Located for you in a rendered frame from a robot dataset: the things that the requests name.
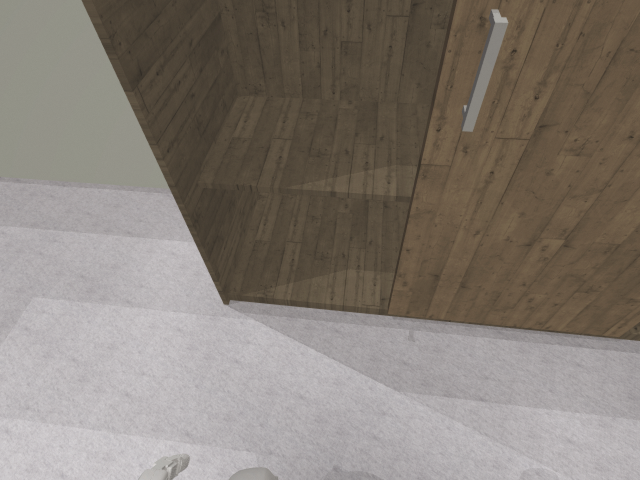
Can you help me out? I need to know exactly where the left robot hand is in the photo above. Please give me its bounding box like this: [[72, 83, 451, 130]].
[[138, 454, 190, 480]]

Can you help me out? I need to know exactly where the handle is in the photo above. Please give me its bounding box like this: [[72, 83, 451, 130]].
[[461, 9, 508, 132]]

